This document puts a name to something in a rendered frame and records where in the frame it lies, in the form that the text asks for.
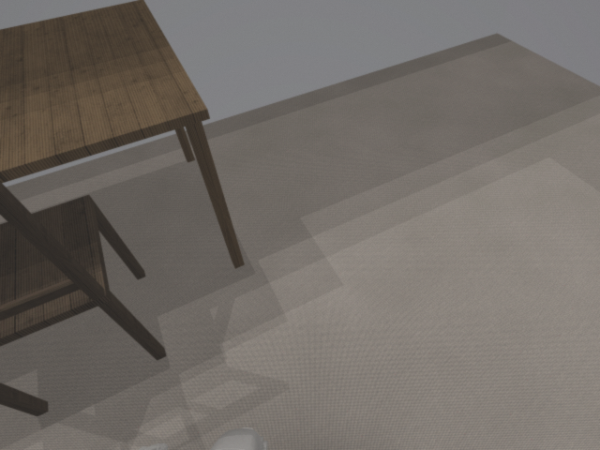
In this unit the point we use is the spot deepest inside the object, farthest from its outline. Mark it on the table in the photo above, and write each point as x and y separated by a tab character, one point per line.
78	85

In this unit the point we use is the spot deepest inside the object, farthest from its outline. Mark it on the left robot thigh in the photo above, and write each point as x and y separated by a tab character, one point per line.
240	439

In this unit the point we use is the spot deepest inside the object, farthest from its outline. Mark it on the chair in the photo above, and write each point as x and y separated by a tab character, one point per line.
52	268

